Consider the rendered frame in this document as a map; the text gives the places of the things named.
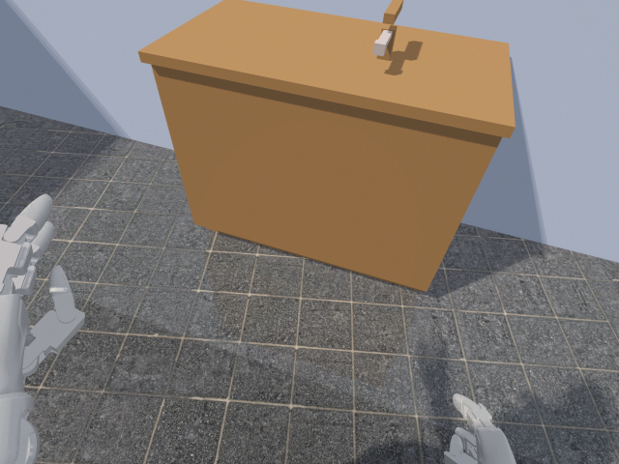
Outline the counter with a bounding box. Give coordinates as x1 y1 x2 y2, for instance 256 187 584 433
138 0 516 292

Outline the robot left hand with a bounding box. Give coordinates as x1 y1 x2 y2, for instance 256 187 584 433
0 194 85 394

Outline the tap lever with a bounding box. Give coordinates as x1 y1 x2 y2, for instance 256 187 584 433
372 30 393 56

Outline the left robot forearm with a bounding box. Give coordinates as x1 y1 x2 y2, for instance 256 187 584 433
0 391 40 464

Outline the robot right hand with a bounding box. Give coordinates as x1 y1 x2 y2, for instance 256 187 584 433
444 393 516 464

